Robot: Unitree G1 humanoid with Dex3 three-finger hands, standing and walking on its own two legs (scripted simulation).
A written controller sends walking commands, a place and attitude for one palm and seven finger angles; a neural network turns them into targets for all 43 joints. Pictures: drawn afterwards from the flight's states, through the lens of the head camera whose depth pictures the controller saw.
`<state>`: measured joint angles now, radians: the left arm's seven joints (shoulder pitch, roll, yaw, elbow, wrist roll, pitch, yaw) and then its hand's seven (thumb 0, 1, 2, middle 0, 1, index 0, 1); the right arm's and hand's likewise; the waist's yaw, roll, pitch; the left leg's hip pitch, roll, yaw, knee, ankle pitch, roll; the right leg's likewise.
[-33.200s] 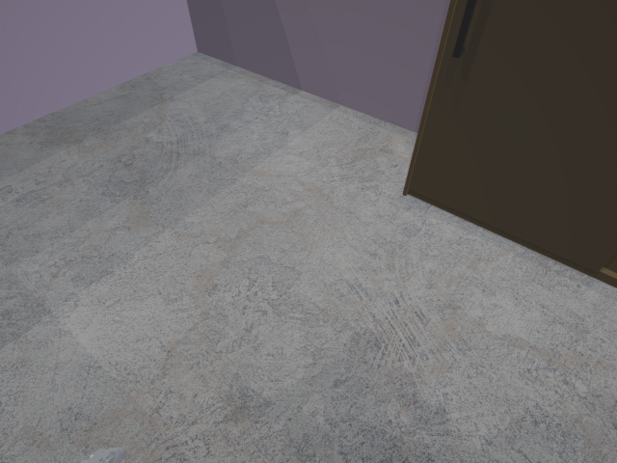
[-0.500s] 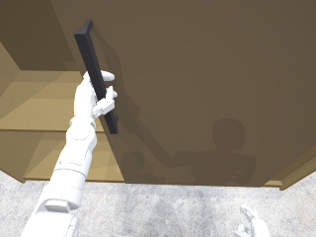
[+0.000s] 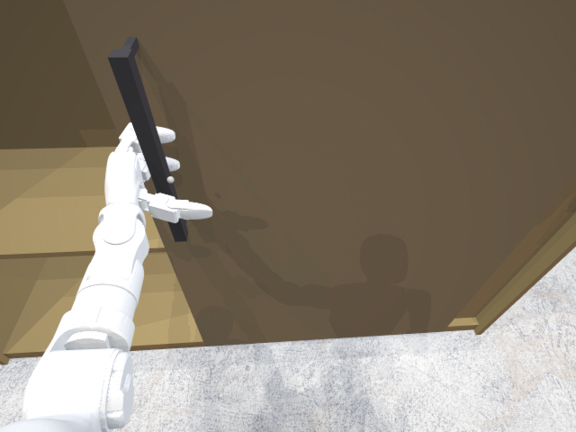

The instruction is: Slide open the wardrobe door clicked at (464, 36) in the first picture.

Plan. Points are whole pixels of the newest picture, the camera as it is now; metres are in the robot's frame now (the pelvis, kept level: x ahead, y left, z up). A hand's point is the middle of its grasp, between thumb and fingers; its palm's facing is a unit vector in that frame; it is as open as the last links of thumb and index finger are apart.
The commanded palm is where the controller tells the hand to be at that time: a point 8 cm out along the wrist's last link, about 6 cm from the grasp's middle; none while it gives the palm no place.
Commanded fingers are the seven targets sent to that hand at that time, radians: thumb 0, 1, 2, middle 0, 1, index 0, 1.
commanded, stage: loosen the grip on the handle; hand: left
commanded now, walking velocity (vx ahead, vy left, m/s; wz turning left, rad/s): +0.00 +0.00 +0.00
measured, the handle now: (161, 157) +0.48 +0.21 +0.13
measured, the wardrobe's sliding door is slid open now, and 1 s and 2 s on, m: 0.66 0.66 0.66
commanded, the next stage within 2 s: slip the hand off the handle in 0.14 s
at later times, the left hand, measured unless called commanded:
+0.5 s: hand (164, 180) +0.44 +0.19 +0.12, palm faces +0.16 -0.98 -0.11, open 14.3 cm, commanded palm +0.40 +0.26 +0.13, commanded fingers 0.00 -0.55 0.20 -0.25 -1.15 -0.25 -1.15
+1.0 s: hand (123, 192) +0.41 +0.25 +0.12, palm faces +0.19 -0.97 -0.12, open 14.7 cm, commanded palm +0.36 +0.29 +0.13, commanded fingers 0.00 -0.55 0.20 -0.25 -1.15 -0.25 -1.15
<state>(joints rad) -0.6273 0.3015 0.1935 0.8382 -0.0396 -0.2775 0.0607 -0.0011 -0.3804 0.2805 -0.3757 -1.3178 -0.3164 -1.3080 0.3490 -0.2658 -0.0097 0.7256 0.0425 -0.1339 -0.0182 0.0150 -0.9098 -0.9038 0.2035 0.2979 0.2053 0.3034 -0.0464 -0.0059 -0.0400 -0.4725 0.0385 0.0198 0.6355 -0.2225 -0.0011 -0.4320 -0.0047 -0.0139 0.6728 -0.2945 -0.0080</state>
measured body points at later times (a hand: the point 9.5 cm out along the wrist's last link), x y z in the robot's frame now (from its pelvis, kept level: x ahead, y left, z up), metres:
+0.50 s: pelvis +0.04 +0.02 +0.00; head +0.05 +0.02 +0.45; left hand +0.42 +0.25 +0.13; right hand +0.17 -0.24 -0.09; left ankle +0.07 +0.13 -0.72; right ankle +0.03 -0.11 -0.72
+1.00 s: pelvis +0.05 +0.01 +0.00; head +0.06 +0.01 +0.45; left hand +0.39 +0.30 +0.13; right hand +0.17 -0.25 -0.10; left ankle +0.07 +0.13 -0.72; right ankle +0.03 -0.11 -0.72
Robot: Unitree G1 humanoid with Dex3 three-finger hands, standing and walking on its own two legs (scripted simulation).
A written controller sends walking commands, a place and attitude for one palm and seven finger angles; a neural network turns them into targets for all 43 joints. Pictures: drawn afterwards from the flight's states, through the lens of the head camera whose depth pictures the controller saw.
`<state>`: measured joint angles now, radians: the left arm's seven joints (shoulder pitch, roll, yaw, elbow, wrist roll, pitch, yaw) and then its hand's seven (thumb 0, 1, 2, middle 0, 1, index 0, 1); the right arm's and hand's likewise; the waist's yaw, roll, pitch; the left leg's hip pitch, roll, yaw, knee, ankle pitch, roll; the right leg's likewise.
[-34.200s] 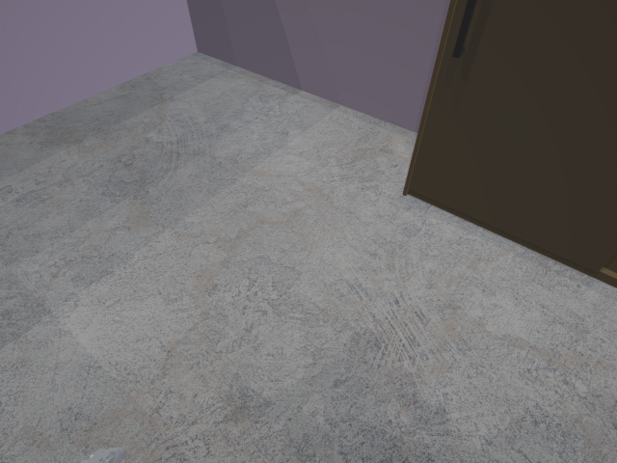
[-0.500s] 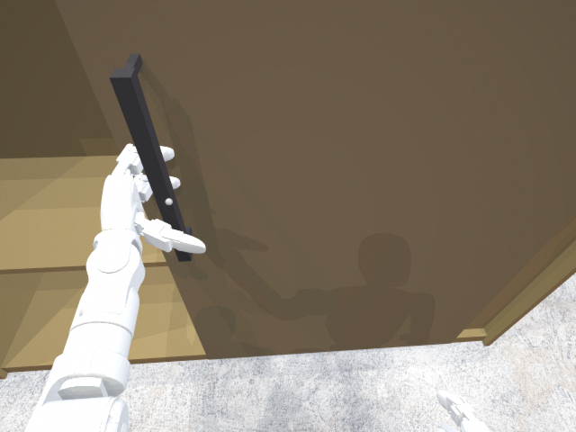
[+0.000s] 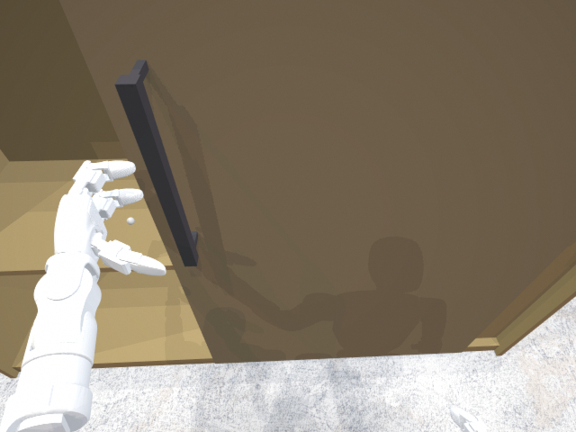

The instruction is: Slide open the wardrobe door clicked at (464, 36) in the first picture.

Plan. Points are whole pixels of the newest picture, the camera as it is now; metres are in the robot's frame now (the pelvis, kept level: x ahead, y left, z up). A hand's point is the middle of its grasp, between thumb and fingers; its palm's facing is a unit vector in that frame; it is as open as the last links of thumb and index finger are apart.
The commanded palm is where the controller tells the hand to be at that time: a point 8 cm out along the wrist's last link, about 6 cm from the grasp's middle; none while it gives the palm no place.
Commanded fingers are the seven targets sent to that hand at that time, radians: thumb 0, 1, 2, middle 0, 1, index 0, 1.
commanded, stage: slip the hand off the handle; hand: left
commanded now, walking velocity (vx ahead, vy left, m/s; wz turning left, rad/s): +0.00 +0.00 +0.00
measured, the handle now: (170, 182) +0.42 +0.20 +0.13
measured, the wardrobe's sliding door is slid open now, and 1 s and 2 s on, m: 0.66 0.66 0.66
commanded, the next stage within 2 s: draw the hand back to the body in 0.52 s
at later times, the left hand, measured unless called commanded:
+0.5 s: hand (113, 285) +0.26 +0.22 +0.12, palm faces +0.24 -0.96 -0.13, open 14.7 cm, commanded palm +0.22 +0.27 +0.13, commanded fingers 0.00 -0.55 0.20 -0.25 -1.15 -0.25 -1.15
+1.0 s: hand (82, 314) +0.21 +0.23 +0.15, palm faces +0.11 -0.99 -0.04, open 14.7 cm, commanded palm +0.17 +0.28 +0.15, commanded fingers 0.00 -0.55 0.20 -0.25 -1.15 -0.25 -1.15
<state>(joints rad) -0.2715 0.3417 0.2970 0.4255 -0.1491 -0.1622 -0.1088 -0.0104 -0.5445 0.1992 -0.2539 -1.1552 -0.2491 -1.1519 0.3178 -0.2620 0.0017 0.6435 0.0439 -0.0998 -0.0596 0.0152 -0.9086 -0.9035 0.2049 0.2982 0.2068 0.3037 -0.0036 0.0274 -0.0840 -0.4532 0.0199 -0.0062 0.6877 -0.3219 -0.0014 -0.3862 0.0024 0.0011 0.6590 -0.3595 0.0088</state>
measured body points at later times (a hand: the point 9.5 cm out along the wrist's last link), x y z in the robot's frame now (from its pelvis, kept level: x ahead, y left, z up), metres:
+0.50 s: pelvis -0.01 -0.01 +0.00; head -0.02 -0.02 +0.45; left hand +0.24 +0.27 +0.13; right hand +0.19 -0.23 -0.07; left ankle +0.02 +0.12 -0.72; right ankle -0.02 -0.13 -0.72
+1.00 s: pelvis -0.01 -0.01 +0.00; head -0.04 -0.03 +0.45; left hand +0.20 +0.28 +0.15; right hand +0.17 -0.24 -0.06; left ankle +0.02 +0.12 -0.72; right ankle -0.02 -0.13 -0.72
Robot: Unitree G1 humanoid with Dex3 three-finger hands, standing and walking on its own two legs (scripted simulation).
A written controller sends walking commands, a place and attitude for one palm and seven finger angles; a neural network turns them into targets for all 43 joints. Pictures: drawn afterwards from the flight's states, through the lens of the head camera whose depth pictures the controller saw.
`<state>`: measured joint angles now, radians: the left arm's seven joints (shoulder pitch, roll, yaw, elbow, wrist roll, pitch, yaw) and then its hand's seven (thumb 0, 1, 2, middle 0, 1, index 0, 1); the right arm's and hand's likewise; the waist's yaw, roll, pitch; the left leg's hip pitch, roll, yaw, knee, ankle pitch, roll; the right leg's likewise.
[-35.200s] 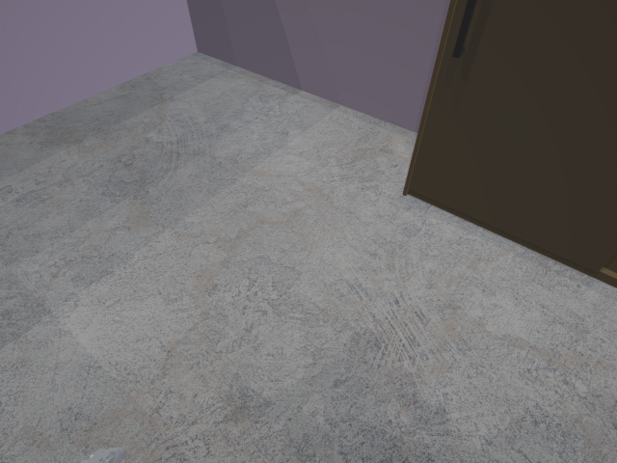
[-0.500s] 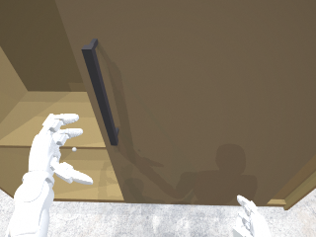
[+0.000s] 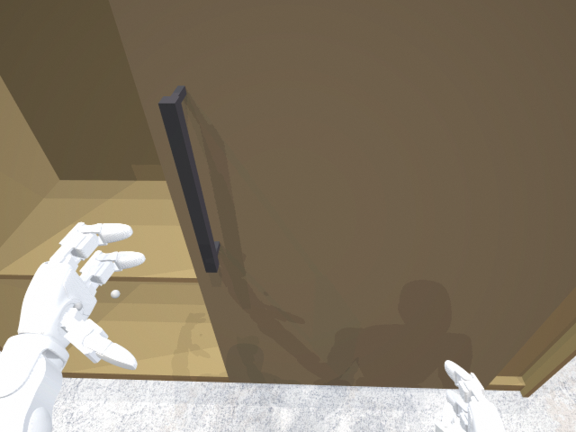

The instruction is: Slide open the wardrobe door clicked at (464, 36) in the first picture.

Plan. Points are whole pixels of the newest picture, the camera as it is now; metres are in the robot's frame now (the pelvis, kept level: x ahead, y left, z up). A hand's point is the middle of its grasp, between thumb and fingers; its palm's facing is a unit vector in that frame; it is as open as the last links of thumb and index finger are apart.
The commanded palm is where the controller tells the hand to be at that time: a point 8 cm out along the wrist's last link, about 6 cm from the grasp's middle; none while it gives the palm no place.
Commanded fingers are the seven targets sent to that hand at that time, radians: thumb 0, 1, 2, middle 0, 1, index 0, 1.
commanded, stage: draw the hand back to the body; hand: left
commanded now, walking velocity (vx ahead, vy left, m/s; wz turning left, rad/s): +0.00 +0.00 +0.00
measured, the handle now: (198, 192) +0.44 +0.20 +0.13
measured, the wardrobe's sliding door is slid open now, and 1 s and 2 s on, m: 0.66 0.66 0.66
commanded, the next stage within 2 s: step back with the hand held close in 1.22 s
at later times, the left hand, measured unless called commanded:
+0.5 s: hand (75, 292) +0.21 +0.27 +0.16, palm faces +0.41 -0.85 -0.33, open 12.2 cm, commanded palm +0.17 +0.30 +0.17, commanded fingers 0.00 0.32 0.62 -0.22 -0.64 -0.22 -0.64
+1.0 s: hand (56, 278) +0.21 +0.28 +0.18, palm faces +0.46 -0.80 -0.37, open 7.7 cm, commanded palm +0.17 +0.31 +0.19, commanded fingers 0.00 0.90 0.90 -0.20 -0.30 -0.20 -0.30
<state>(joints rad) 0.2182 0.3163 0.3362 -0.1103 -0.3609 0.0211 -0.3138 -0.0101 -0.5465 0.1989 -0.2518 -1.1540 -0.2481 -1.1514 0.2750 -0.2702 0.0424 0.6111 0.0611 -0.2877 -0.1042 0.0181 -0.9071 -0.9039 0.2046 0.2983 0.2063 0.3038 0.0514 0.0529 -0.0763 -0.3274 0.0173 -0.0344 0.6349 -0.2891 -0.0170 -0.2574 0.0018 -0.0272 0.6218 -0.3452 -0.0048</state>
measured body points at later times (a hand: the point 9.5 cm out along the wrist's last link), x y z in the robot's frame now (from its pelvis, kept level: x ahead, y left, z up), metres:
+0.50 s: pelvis +0.01 +0.01 +0.01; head -0.02 +0.00 +0.46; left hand +0.18 +0.31 +0.18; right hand +0.19 -0.20 -0.07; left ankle +0.03 +0.13 -0.73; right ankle -0.01 -0.12 -0.73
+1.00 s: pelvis +0.03 +0.01 +0.02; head -0.01 +0.00 +0.47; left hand +0.18 +0.32 +0.20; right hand +0.22 -0.21 -0.06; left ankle +0.03 +0.13 -0.73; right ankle -0.01 -0.12 -0.73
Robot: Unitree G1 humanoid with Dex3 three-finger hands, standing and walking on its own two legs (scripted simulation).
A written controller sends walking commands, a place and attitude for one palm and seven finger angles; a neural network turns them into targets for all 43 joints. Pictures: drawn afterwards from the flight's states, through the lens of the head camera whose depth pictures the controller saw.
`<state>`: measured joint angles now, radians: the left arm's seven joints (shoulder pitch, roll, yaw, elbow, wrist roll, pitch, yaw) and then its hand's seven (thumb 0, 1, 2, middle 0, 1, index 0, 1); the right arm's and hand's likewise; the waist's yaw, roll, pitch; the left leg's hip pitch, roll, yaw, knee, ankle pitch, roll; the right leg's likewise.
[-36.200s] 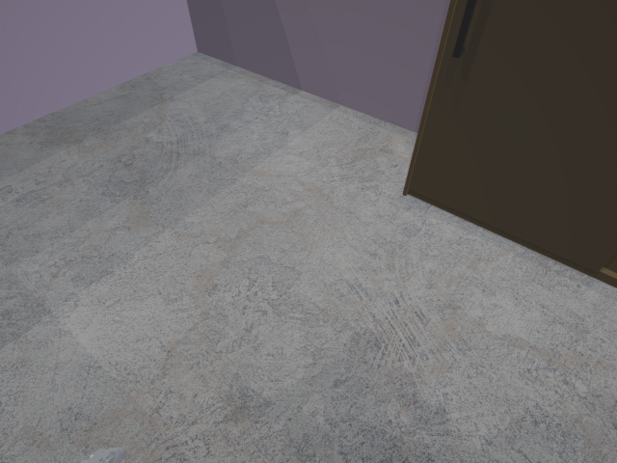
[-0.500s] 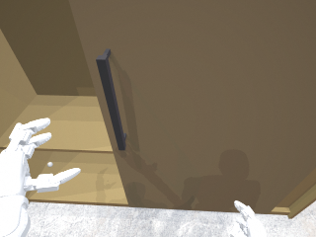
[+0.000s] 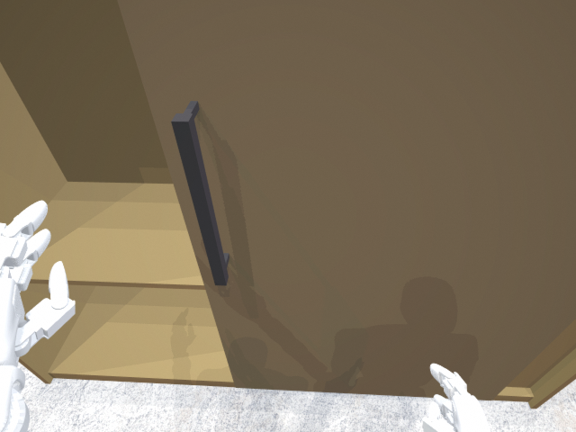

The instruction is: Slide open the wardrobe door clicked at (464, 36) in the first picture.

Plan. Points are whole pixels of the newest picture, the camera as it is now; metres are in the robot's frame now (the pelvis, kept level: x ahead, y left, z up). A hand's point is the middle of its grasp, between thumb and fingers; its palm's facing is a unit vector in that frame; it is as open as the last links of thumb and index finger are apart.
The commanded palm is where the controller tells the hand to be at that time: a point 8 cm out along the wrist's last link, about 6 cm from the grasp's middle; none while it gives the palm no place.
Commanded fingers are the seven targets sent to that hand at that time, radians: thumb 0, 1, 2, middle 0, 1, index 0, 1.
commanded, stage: draw the hand back to the body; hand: left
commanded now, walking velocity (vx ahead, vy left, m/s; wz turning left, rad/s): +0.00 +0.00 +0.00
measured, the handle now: (209, 206) +0.41 +0.19 +0.11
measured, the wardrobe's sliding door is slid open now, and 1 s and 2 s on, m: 0.66 0.66 0.66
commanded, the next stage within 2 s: step back with the hand held close in 0.22 s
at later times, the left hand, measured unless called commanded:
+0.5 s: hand (59, 306) +0.18 +0.27 +0.17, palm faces +0.47 -0.78 -0.41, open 7.4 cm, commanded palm +0.12 +0.30 +0.17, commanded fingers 0.00 0.90 0.90 -0.20 -0.30 -0.20 -0.30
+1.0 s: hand out of the picture +0.09 +0.29 +0.16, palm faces +0.48 -0.75 -0.46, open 7.4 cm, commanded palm +0.02 +0.33 +0.17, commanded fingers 0.00 0.90 0.90 -0.20 -0.30 -0.20 -0.30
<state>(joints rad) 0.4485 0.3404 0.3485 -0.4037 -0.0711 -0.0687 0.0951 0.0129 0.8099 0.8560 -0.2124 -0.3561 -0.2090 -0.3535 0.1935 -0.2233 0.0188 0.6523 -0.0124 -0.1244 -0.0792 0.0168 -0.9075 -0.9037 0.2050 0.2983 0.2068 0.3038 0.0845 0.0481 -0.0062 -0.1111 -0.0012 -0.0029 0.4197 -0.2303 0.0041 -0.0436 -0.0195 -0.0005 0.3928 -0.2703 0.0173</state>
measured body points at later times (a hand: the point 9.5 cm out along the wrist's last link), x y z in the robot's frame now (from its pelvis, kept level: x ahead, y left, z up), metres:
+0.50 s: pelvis -0.02 +0.00 +0.00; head -0.03 -0.01 +0.45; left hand +0.15 +0.31 +0.19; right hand +0.17 -0.23 -0.08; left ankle +0.00 +0.12 -0.74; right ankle -0.03 -0.13 -0.74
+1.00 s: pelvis -0.10 +0.02 -0.01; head -0.09 +0.03 +0.43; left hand +0.06 +0.33 +0.18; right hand +0.08 -0.21 -0.09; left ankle +0.00 +0.12 -0.74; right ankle -0.03 -0.13 -0.74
